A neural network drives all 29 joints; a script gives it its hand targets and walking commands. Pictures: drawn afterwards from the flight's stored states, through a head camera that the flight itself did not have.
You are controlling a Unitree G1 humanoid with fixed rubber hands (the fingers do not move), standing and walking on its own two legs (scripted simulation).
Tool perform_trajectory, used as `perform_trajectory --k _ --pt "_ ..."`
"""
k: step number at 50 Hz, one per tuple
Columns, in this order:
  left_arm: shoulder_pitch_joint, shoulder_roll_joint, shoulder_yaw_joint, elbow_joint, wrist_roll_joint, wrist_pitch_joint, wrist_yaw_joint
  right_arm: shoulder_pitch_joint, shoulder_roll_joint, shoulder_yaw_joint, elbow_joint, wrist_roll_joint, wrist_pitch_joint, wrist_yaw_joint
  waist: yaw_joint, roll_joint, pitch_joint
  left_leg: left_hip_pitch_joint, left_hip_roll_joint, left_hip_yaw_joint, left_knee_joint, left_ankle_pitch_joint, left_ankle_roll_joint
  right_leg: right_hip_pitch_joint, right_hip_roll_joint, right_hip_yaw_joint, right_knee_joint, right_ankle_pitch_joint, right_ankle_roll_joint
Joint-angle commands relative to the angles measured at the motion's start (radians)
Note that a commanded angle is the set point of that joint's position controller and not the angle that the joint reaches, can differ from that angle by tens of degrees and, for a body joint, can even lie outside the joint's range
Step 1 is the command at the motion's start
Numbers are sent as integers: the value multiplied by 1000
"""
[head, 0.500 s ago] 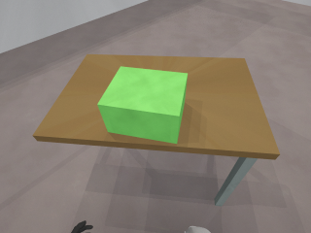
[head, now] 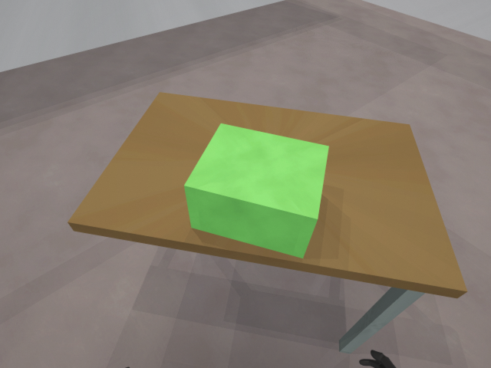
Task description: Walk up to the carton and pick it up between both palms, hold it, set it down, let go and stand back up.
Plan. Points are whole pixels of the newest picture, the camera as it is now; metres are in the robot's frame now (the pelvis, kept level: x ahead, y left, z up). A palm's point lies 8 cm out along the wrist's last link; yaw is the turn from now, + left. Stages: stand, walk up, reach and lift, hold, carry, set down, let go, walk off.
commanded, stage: walk up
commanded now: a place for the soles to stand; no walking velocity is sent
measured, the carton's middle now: (259, 187) +0.49 -0.01 -0.02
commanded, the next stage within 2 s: none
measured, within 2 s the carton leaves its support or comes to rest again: neither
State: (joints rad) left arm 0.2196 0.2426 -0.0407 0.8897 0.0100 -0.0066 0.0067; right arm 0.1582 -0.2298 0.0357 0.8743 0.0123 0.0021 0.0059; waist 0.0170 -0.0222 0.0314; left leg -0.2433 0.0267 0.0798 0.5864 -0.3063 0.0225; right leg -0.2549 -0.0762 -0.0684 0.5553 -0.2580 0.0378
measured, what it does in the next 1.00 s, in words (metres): steps on the spot: left foot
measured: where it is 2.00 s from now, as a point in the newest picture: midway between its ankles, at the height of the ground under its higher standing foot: outside the picture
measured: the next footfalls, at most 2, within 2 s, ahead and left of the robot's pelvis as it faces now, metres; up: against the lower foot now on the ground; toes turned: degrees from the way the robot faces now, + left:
left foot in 0.76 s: +0.09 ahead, +0.21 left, +0.00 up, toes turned -13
right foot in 1.02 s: +0.04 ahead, +0.01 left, +0.00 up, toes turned -22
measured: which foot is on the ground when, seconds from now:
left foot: down 0.00-0.48, up 0.50-0.74, down 0.76-1.00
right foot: down 0.00-0.76, up 0.78-1.00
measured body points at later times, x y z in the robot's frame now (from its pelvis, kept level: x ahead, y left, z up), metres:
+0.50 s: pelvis -0.01 -0.01 +0.00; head +0.00 -0.01 +0.45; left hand +0.04 +0.25 -0.14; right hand +0.04 -0.27 -0.14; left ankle +0.01 +0.10 -0.73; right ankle +0.02 -0.15 -0.73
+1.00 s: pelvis +0.01 +0.10 -0.01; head +0.02 +0.10 +0.43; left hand +0.13 +0.35 -0.14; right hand +0.05 -0.17 -0.15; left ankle +0.04 +0.21 -0.73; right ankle +0.00 +0.00 -0.71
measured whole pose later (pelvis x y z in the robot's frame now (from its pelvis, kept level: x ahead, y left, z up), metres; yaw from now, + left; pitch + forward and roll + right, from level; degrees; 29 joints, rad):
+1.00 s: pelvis +0.01 +0.10 -0.01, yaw -9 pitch -2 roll +0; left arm 0.29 0.27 0.03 0.78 0.03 0.00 0.03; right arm 0.23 -0.24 0.02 0.84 -0.03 0.03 -0.01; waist -0.02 -0.01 0.07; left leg -0.31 0.09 0.16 0.71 -0.35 0.00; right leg -0.38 0.03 -0.03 0.86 -0.48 -0.01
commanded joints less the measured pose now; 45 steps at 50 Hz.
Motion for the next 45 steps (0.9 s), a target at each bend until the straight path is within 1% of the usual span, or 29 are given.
perform_trajectory --k 1,3,6,8,12,15,19,22,23,24,25,26,27,28,30,32,33,34,35,36,37,38,39,40,41,42,43,44,45 --pt "17 111 22 -25 -1 -11 2 22 -142 -33 -22 0 -9 -4 -11 70 -25 -15 127 -150 -180 257 50 35 -53 59 -74 152 -75" --pt "21 115 21 -13 -2 -13 1 13 -143 -31 -12 0 -7 -3 -8 70 -18 -8 113 -139 -184 206 47 21 -57 70 -99 135 -77" --pt "12 126 21 -2 -6 -12 0 31 -153 -33 0 -1 -5 -4 -12 29 -23 -11 112 -147 -202 158 42 25 -57 67 -109 106 -78" --pt "20 124 18 10 -4 -13 -1 25 -158 -30 16 -2 -6 -3 -5 29 -6 -21 111 -151 -215 116 42 26 -57 74 -124 89 -77" --pt "18 135 16 28 -5 -13 -1 53 -149 -25 37 -5 -6 -3 -15 14 -4 -19 101 -145 -227 52 34 22 -62 85 -144 44 -82" --pt "27 142 15 41 -6 -13 -1 56 -158 -26 49 -5 -7 -4 -11 27 1 -18 96 -146 -233 31 32 12 -61 86 -153 27 -81" --pt "30 145 14 54 -9 -14 0 74 -154 -22 73 -3 -9 -5 -16 11 11 -11 94 -144 -232 35 28 2 -62 93 -164 4 -81" --pt "38 142 12 57 -7 -12 -1 86 -160 -21 87 -7 -10 -6 -14 35 8 -24 95 -150 -241 7 28 19 -58 90 -159 -5 -79" --pt "199 174 51 55 24 -19 33 -8 -239 -50 24 -72 18 15 42 58 26 -136 34 -26 -39 -137 -3 90 -143 239 -205 -112 -143" --pt "278 253 76 75 28 -17 57 -32 -198 -42 -8 -99 35 25 65 -44 48 -291 -5 -12 113 -201 -35 152 -283 454 -301 -212 -206" --pt "282 282 93 74 32 -13 79 -17 -180 -46 -25 -114 50 29 66 -65 80 -385 39 -61 268 -277 -46 149 -380 563 -340 -274 -273" --pt "245 267 99 54 35 -11 96 -9 -159 -48 -37 -112 60 30 47 -55 114 -426 81 -108 338 -245 -53 112 -393 551 -340 -245 -287" --pt "207 253 103 39 38 -16 103 5 -151 -44 -43 -109 64 31 21 -66 107 -415 107 -139 367 -199 -61 94 -365 512 -324 -199 -274" --pt "173 228 99 18 40 -23 103 15 -147 -47 -59 -101 65 31 0 -94 83 -387 120 -153 383 -164 -66 66 -334 477 -318 -168 -258" --pt "117 213 106 -19 39 -37 97 28 -150 -55 -79 -99 66 34 -20 -151 41 -322 134 -161 403 -128 -79 24 -307 426 -309 -101 -241" --pt "93 218 117 -46 46 -42 92 37 -145 -53 -89 -89 67 40 -24 -170 13 -265 144 -145 364 -132 -78 1 -285 368 -272 -47 -235" --pt "73 227 121 -63 48 -39 86 38 -146 -56 -90 -81 67 41 -25 -170 0 -212 134 -129 317 -134 -74 -30 -269 338 -246 -28 -228" --pt "45 239 124 -79 53 -33 77 56 -143 -57 -87 -67 63 43 -37 -185 -1 -127 120 -104 254 -117 -65 -96 -238 295 -206 -25 -211" --pt "7 236 125 -96 53 -24 65 108 -136 -61 -67 -55 57 44 -69 -171 -14 6 92 -66 138 -41 -49 -181 -189 223 -141 -25 -177" --pt "-18 219 118 -108 55 -11 52 187 -142 -71 -40 -49 49 42 -107 -107 -39 156 43 -14 21 64 -37 -259 -112 151 -13 -39 -135" --pt "34 157 97 -106 56 3 38 243 -188 -91 -26 -46 42 38 -116 59 -61 224 32 -36 -62 81 -31 -318 -7 94 162 -146 -104" --pt "80 67 68 -128 43 10 29 236 -256 -105 -53 -43 36 29 -103 285 -45 123 243 -328 -240 -53 15 -365 108 48 360 -363 -52" --pt "97 87 76 -144 13 20 43 141 -342 -115 -82 -17 45 11 -83 316 -18 -61 360 -515 -379 -274 139 -349 122 101 508 -484 -50" --pt "95 116 87 -151 11 23 52 74 -337 -112 -107 -9 50 -3 -74 281 39 -141 393 -518 -412 -374 188 -342 90 132 616 -451 -49" --pt "113 126 90 -149 8 20 51 41 -294 -101 -112 -15 50 -14 -50 259 67 -116 371 -449 -374 -307 200 -368 78 155 646 -390 -52" --pt "136 127 96 -138 9 13 49 26 -255 -95 -114 -24 48 -22 -37 220 68 -83 341 -376 -315 -202 193 -374 61 153 635 -344 -45" --pt "154 122 97 -131 15 7 45 32 -235 -85 -117 -33 41 -25 -27 196 54 -94 337 -350 -279 -103 198 -331 52 144 620 -315 -37" --pt "172 117 95 -133 21 2 37 32 -216 -76 -112 -37 31 -22 -19 197 32 -102 336 -318 -264 -57 200 -271 52 125 581 -309 -33" --pt "175 110 93 -138 21 0 29 30 -199 -70 -107 -43 21 -22 -17 176 17 -87 340 -303 -248 -8 198 -239 52 119 504 -306 -33"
